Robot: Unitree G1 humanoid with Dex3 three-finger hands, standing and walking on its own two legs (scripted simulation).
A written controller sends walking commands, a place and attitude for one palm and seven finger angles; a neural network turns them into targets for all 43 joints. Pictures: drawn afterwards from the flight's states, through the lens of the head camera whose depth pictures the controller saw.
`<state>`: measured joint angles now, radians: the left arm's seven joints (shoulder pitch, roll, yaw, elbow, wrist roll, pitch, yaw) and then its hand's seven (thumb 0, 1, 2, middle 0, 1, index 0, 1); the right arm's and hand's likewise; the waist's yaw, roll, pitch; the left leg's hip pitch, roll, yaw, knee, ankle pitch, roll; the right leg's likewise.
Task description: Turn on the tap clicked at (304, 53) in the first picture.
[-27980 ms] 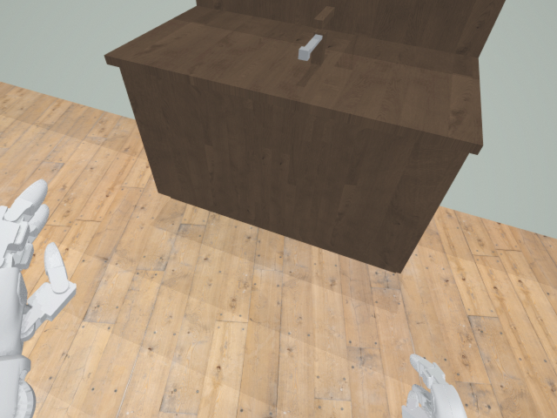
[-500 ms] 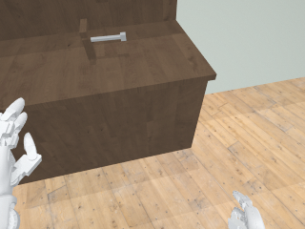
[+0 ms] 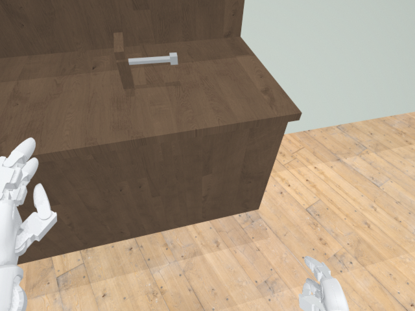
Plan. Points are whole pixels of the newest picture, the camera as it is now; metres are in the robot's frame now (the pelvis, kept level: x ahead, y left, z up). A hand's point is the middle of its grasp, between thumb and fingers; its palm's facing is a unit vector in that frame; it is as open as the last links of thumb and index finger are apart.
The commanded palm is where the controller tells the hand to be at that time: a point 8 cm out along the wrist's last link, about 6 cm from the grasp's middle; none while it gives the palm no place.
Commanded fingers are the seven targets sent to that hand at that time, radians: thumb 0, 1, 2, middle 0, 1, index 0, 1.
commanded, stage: stop stepping back and stand still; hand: left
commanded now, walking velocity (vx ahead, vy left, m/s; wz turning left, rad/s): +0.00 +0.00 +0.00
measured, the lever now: (173, 58) +0.83 +0.17 +0.07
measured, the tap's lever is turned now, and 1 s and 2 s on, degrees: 86 86 86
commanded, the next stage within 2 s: stand and check the lever's angle in 0.20 s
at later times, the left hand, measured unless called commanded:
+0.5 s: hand (35, 222) +0.20 +0.26 +0.15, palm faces +0.39 -0.85 -0.34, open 7.4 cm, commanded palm +0.15 +0.30 +0.17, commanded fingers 0.00 0.90 0.90 -0.20 -0.30 -0.20 -0.30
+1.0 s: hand (45, 220) +0.21 +0.25 +0.15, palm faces +0.39 -0.85 -0.36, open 7.4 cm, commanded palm +0.16 +0.29 +0.17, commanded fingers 0.00 0.90 0.90 -0.20 -0.30 -0.20 -0.30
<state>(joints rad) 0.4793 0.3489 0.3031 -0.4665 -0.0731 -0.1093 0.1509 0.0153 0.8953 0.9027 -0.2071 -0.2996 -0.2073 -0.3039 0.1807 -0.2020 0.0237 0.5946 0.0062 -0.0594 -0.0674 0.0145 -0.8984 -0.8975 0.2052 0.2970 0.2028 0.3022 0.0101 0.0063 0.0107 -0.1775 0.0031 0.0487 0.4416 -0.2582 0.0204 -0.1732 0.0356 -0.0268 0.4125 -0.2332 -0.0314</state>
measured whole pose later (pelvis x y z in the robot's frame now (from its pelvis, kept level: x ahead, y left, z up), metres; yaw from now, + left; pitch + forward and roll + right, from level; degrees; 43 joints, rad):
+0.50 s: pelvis -0.01 +0.02 +0.00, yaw +0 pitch +0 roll -1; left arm 0.48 0.34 0.30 -0.44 -0.07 -0.12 0.16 0.02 0.90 0.90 -0.21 -0.30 -0.21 -0.30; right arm 0.19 -0.21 0.02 0.61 0.00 -0.06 -0.07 0.01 -0.90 -0.90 0.21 0.30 0.20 0.30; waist 0.01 0.01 0.00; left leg -0.18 -0.02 0.06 0.42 -0.23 0.05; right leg -0.18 0.02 -0.01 0.38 -0.20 -0.01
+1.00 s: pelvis -0.01 +0.01 +0.00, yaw +0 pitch +0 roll -1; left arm 0.48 0.33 0.30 -0.44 -0.07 -0.11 0.15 0.02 0.90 0.90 -0.21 -0.30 -0.21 -0.30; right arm 0.18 -0.22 0.01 0.62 0.00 -0.06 -0.07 0.01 -0.90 -0.90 0.21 0.30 0.20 0.30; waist 0.01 0.03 0.00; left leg -0.19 0.00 0.06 0.43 -0.24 0.03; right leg -0.18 0.03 -0.02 0.38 -0.20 -0.02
